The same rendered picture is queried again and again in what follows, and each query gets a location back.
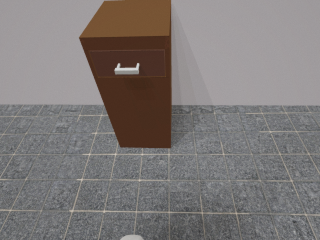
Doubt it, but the handle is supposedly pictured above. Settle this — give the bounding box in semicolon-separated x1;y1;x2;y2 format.
114;63;140;75

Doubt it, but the drawer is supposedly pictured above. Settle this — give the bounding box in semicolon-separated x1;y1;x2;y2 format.
89;49;166;77

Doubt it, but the cabinet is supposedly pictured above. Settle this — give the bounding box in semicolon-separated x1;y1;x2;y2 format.
79;0;172;149

